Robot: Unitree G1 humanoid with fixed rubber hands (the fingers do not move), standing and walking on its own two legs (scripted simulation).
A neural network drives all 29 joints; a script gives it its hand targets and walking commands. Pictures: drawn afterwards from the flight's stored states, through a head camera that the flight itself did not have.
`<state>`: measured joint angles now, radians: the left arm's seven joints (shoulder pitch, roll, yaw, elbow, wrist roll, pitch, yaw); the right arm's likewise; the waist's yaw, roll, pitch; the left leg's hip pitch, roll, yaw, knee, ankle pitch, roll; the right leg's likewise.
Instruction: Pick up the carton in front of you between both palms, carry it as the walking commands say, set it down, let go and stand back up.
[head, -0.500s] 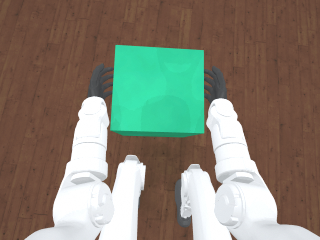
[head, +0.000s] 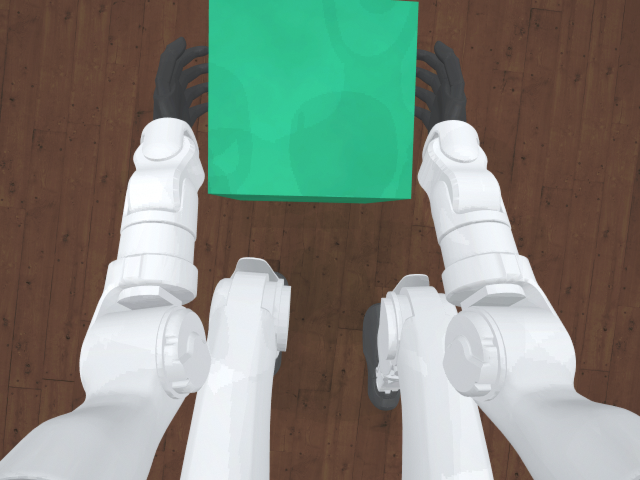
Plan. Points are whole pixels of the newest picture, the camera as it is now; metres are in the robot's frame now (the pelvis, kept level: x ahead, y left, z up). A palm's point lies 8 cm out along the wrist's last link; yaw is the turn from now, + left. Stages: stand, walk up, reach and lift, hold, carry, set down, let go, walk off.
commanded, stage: set down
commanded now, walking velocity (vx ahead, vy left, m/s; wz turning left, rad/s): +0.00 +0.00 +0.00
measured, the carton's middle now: (308, 124) +0.50 +0.08 -0.21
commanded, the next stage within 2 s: none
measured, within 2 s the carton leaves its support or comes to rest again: rests again in 0.62 s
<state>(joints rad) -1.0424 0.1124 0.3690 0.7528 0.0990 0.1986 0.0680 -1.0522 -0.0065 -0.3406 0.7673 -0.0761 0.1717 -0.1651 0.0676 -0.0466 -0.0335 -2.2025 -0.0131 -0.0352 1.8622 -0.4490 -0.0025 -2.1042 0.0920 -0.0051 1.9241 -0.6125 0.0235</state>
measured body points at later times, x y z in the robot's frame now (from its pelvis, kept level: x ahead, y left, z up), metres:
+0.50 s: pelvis -0.01 +0.00 -0.08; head +0.34 +0.04 +0.21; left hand +0.50 +0.23 -0.23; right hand +0.53 -0.07 -0.23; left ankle +0.12 +0.12 -0.42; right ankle +0.08 -0.12 -0.42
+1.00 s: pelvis -0.02 +0.00 -0.09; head +0.33 +0.02 +0.19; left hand +0.50 +0.24 -0.25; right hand +0.53 -0.07 -0.24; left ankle +0.12 +0.12 -0.42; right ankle +0.08 -0.12 -0.42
